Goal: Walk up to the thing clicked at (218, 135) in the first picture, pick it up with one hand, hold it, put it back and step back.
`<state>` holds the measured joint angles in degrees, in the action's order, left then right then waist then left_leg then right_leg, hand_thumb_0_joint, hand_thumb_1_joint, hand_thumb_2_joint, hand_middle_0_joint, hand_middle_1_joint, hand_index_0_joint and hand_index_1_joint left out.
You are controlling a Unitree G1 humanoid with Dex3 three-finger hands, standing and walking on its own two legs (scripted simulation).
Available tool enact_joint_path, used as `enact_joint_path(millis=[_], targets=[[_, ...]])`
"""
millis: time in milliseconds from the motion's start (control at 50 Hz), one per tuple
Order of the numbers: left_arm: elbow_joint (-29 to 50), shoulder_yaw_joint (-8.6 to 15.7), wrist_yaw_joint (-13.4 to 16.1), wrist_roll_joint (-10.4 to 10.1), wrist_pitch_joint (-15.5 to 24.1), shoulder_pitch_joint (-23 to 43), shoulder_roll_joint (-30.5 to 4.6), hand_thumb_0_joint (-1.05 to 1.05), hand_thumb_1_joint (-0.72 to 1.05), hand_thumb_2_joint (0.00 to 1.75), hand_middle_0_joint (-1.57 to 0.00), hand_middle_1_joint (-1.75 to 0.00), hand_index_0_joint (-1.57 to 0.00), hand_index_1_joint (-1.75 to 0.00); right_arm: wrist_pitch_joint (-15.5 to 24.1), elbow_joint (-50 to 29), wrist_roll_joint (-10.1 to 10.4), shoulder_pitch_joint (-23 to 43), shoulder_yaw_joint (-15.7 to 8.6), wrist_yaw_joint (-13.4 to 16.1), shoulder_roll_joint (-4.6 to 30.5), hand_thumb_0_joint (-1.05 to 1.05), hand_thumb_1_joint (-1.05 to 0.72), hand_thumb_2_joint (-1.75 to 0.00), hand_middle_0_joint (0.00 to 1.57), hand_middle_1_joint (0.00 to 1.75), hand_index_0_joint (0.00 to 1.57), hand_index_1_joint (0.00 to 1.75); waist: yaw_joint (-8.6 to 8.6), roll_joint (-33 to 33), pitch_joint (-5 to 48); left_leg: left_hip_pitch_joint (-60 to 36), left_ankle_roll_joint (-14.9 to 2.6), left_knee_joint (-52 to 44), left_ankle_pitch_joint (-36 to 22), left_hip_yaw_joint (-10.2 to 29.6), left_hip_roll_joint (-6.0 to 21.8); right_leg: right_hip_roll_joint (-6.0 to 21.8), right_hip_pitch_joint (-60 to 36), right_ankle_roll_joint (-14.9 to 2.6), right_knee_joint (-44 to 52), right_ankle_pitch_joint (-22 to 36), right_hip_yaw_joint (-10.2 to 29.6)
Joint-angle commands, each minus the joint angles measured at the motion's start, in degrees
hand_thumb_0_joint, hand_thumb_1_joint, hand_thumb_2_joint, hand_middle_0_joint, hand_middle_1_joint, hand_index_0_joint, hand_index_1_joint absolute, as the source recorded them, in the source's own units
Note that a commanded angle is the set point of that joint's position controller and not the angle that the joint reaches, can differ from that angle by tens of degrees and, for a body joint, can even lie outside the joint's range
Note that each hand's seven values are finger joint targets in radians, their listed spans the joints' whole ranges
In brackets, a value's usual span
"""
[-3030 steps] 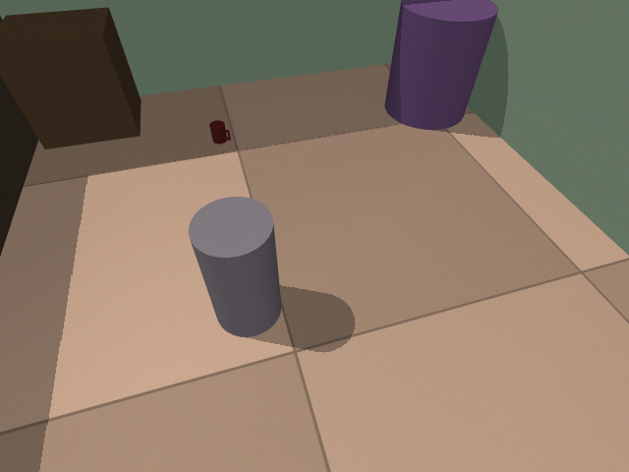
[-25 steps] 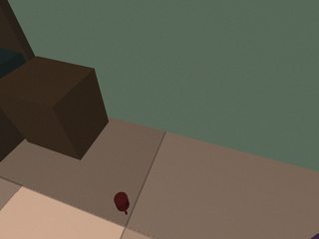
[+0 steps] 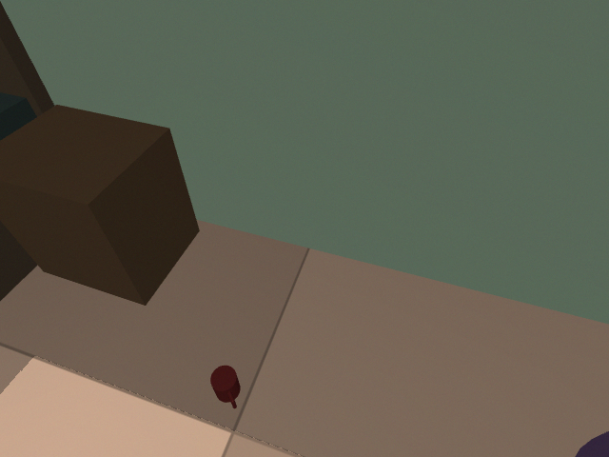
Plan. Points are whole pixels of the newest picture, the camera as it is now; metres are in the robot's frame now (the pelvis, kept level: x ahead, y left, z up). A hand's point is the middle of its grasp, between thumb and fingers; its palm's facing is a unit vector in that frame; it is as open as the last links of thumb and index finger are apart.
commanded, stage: stand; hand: left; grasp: from above
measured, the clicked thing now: (227, 388) +0.47 +0.26 -0.73
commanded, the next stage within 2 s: step back in 1.24 s
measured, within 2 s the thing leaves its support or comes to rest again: neither
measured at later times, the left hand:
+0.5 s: hand out of the picture +0.08 +0.24 -0.16, palm faces +0.00 -0.94 -0.33, open 7.4 cm
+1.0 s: hand out of the picture +0.09 +0.24 -0.16, palm faces -0.02 -0.94 -0.33, open 7.4 cm
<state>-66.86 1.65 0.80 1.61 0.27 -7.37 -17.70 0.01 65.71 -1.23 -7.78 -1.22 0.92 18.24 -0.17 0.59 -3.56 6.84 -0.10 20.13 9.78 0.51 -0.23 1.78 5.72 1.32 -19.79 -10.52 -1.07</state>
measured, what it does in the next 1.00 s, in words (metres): stands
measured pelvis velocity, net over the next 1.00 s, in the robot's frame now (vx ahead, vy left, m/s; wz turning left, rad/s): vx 0.01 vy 0.00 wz -0.02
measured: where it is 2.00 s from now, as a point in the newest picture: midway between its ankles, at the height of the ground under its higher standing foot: outside the picture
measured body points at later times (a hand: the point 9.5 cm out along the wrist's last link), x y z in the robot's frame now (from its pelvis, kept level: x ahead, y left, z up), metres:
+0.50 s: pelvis +0.01 +0.00 +0.00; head +0.01 -0.01 +0.45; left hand +0.08 +0.29 -0.13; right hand +0.08 -0.30 -0.14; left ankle +0.02 +0.12 -0.75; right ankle +0.01 -0.13 -0.75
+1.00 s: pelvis +0.01 +0.00 +0.00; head +0.02 +0.00 +0.45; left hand +0.09 +0.29 -0.13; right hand +0.07 -0.30 -0.14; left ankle +0.02 +0.12 -0.75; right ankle +0.01 -0.13 -0.75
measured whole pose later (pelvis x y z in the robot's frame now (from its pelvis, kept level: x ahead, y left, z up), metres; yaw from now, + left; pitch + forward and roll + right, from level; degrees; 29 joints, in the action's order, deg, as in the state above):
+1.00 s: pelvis +0.01 +0.00 +0.00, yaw -1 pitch -3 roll +0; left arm -65.8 1.1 0.0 1.1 0.5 -6.2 -18.7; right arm 0.5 66.0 -0.9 -6.6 -0.6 0.5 19.2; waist 0.1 0.2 -3.1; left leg 5.8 0.2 18.4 10.0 -0.2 0.2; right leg 1.4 5.0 1.1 -18.2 -10.5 -0.3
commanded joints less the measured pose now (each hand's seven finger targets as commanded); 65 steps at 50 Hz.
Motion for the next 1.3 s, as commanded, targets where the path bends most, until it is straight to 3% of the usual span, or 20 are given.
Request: enact_joint_path(millis=[0,100,300,380,460,500,800,1000,1200,1220,1280], targets=[[2.9,1.79,0.79,-0.42,0.95,2.13,-11.06,0.0,0.9,0.9,-0.2,-0.3,-0.2,-0.3,1.5,-3.31,0.05,2.59,-1.58,0.46,11.0,0.0,-0.9,-0.9,0.2,0.3,0.2,0.3,-0.3,-0.01,2.76,1.15,-1.17,-4.53,-2.21,5.7,6.26,5.23,-0.09,-1.92,4.04,3.65,4.86],[2.84,1.89,0.78,-0.51,1.05,2.48,-11.36,0.0,0.9,0.9,-0.2,-0.3,-0.2,-0.3,1.61,-3.1,0.2,2.45,-1.42,0.51,11.06,0.0,-0.9,-0.9,0.2,0.3,0.2,0.3,-0.1,-0.37,3.81,-0.05,-1.29,-3.97,-5.85,5.46,6.67,5.52,-0.83,-1.92,3.99,5.77,5.05],[3.15,1.88,0.56,-0.59,0.98,2.86,-11.55,0.0,0.9,0.9,-0.2,-0.3,-0.2,-0.3,1.79,-3.18,0.2,3.44,-1.36,0.49,11.61,0.0,-0.9,-0.9,0.2,0.3,0.2,0.3,-0.18,-0.55,4.05,-0.97,-1.02,-4.09,-7.71,5.22,6.96,5.39,-0.29,-1.87,4.04,7.0,4.89],[3.33,1.87,0.51,-0.62,0.97,3.18,-11.72,0.0,0.9,0.9,-0.2,-0.3,-0.2,-0.3,1.73,-3.13,0.11,3.78,-1.4,0.4,11.84,0.0,-0.9,-0.9,0.2,0.3,0.2,0.3,-0.17,-0.04,3.36,-0.31,-1.03,-4.48,-4.74,5.08,6.97,5.45,0.0,-1.96,4.49,5.17,5.15],[3.59,1.95,0.55,-0.64,1.21,3.88,-12.15,0.0,0.9,0.9,-0.2,-0.3,-0.2,-0.3,1.69,-3.35,0.25,3.89,-1.39,0.33,11.54,0.0,-0.9,-0.9,0.2,0.3,0.2,0.3,0.11,-0.95,4.47,-1.55,-1.01,-3.9,-7.73,4.92,7.16,5.64,-0.48,-1.99,4.18,7.27,5.3],[3.57,1.94,0.43,-0.67,1.19,3.66,-12.36,0.0,0.9,0.9,-0.2,-0.3,-0.2,-0.3,1.69,-3.13,0.24,3.66,-1.37,0.32,11.84,0.0,-0.9,-0.9,0.2,0.3,0.2,0.3,0.16,-0.35,3.29,-0.61,-1.0,-4.4,-5.59,4.73,6.92,5.59,-0.15,-1.99,4.82,6.63,5.54],[3.98,1.71,0.21,-0.75,1.25,3.26,-12.61,0.0,0.9,0.9,-0.2,-0.3,-0.2,-0.3,1.75,-3.23,0.25,3.77,-1.34,0.05,12.07,0.0,-0.9,-0.9,0.2,0.3,0.2,0.3,0.07,0.03,3.89,0.1,-0.87,-5.15,-4.43,4.9,7.07,5.55,-0.79,-2.12,4.8,5.72,5.32],[4.53,1.48,0.14,-0.85,1.25,3.09,-12.78,0.0,0.9,0.9,-0.2,-0.3,-0.2,-0.3,1.95,-3.23,0.32,3.55,-1.35,0.11,12.72,0.0,-0.9,-0.9,0.2,0.3,0.2,0.3,0.07,-0.5,4.76,-1.65,-1.09,-4.44,-8.16,4.66,7.59,5.78,-0.84,-2.28,4.01,8.25,5.52],[4.44,1.4,0.04,-0.84,1.14,3.01,-12.96,0.0,0.9,0.9,-0.2,-0.3,-0.2,-0.3,1.79,-3.22,0.35,3.31,-1.26,-0.09,12.88,0.0,-0.9,-0.9,0.2,0.3,0.2,0.3,0.27,-0.22,2.75,0.24,-0.86,-5.88,-2.17,5.07,7.09,5.5,0.3,-2.18,4.85,4.08,5.41],[6.69,3.22,0.28,-1.94,0.7,2.95,-17.72,0.0,0.9,0.9,-0.2,-0.3,-0.2,-0.3,0.7,-4.87,0.84,5.51,-2.61,-0.43,16.31,0.0,-0.9,-0.9,0.2,0.3,0.2,0.3,0.45,-1.45,-2.22,3.26,-1.92,0.12,-13.81,6.18,6.57,4.91,5.39,-2.74,-0.74,16.08,6.47],[9.44,3.21,0.66,-2.24,0.37,1.95,-16.13,0.0,0.9,0.9,-0.2,-0.3,-0.2,-0.3,-0.14,-6.94,1.63,3.23,-3.22,-0.57,16.16,0.0,-0.9,-0.9,0.2,0.3,0.2,0.3,1.5,0.31,6.05,1.87,-4.31,3.92,-22.33,5.64,7.88,3.52,2.65,-3.91,-7.88,18.78,4.66]])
